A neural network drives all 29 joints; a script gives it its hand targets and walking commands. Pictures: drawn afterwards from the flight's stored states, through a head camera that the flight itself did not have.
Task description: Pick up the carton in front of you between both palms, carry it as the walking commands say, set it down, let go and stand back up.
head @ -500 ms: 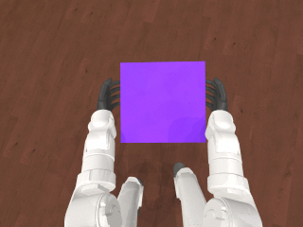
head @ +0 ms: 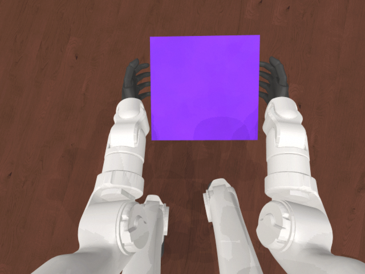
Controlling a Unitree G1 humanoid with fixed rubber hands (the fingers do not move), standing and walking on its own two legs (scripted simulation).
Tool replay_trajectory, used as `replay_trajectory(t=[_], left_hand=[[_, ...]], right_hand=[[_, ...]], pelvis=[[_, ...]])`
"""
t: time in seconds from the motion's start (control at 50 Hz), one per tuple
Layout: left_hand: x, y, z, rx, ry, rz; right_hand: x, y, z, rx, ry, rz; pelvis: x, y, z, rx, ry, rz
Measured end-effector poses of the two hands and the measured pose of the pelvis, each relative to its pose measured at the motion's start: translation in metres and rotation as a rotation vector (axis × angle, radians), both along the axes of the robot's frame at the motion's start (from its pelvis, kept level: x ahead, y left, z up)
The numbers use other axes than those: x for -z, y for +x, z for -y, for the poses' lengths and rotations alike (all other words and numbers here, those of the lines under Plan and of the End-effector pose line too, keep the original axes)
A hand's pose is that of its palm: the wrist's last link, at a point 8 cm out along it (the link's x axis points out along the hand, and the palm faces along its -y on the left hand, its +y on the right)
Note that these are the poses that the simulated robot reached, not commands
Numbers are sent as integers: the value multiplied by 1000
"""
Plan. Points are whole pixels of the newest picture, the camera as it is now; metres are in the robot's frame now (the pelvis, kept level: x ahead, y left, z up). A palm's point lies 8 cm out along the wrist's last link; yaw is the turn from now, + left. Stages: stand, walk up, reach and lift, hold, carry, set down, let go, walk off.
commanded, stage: set down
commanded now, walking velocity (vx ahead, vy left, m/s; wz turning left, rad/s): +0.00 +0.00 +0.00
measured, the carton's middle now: (200, 96) +0.49 -0.10 -0.19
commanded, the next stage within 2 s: none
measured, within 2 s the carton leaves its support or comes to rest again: rests again in 1.48 s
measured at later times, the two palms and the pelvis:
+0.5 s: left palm (158, 99) +0.52 +0.01 -0.23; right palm (265, 105) +0.45 -0.28 -0.24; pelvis -0.03 -0.01 -0.11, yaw +3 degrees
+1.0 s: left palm (162, 103) +0.54 +0.01 -0.33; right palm (258, 108) +0.47 -0.29 -0.33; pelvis -0.02 +0.00 -0.16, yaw +4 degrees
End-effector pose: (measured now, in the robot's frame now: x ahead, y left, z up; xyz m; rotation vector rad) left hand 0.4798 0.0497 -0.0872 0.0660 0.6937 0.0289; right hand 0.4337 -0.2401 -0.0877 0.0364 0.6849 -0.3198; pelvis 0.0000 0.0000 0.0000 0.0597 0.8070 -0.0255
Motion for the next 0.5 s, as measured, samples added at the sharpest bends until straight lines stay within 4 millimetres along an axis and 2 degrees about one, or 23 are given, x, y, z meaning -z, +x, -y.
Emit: replay_trajectory(t=[0.22, 0.5], left_hand=[[67, 18, 17, 19, 19, -5], [145, 39, 38, 68, 39, -22]], right_hand=[[71, 10, 15, 13, 1, -12], [151, 21, 36, 21, 1, -35]], pelvis=[[53, -13, 8, -10, 23, -31], [110, -30, 10, -16, 36, -11]])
